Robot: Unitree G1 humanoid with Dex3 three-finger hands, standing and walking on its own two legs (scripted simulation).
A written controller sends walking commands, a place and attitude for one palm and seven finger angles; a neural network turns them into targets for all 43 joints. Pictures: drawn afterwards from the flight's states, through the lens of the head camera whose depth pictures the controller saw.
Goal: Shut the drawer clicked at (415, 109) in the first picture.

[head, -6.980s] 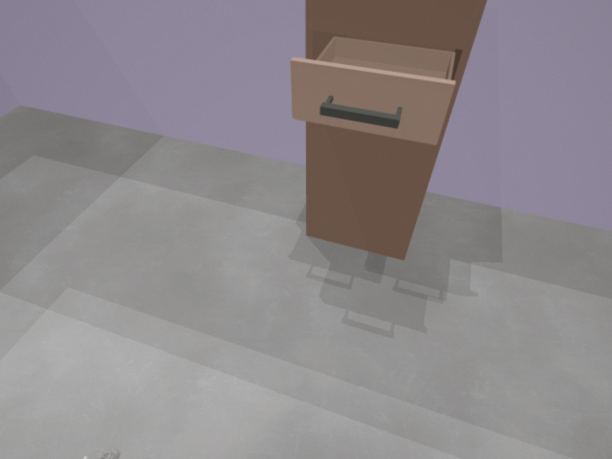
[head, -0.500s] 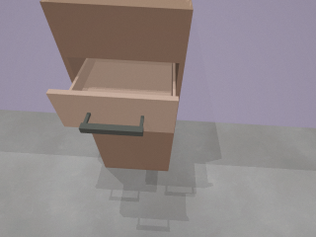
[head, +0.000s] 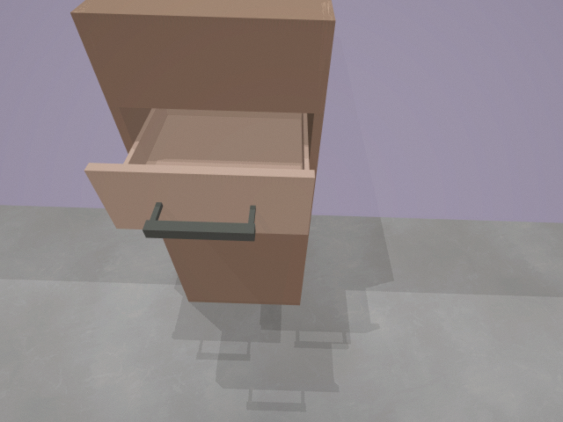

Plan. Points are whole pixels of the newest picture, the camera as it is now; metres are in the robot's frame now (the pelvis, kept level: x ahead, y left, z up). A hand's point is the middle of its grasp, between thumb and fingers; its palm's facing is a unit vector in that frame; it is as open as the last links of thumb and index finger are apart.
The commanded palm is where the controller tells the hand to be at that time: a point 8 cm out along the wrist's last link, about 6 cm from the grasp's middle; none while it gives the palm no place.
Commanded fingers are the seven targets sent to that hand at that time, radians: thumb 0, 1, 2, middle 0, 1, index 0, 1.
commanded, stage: come to a stop and stand still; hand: left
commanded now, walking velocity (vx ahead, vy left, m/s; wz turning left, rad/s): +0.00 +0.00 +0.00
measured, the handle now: (202, 220) +0.44 +0.17 +0.01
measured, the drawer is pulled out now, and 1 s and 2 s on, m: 0.19 0.19 0.19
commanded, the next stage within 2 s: look again from close up in 0.34 s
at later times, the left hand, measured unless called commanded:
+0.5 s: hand out of the picture -0.06 +0.15 -0.18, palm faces +0.04 -0.99 -0.13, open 7.4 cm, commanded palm none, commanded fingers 0.00 0.90 0.90 -0.20 -0.30 -0.20 -0.30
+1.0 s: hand out of the picture +0.01 +0.20 -0.18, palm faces +0.04 -0.99 -0.17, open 7.3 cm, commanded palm none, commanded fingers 0.00 0.90 0.90 -0.20 -0.30 -0.20 -0.30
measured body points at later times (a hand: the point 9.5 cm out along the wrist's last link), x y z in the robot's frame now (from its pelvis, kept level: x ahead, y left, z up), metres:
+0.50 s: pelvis -0.01 +0.01 +0.00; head +0.01 +0.02 +0.45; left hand -0.06 +0.20 -0.17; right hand -0.05 -0.18 -0.16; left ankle +0.04 +0.09 -0.74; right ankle -0.02 -0.10 -0.74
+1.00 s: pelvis +0.02 +0.04 +0.00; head +0.03 +0.05 +0.45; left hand +0.01 +0.25 -0.17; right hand +0.03 -0.19 -0.16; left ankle +0.03 +0.09 -0.74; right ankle -0.02 -0.10 -0.74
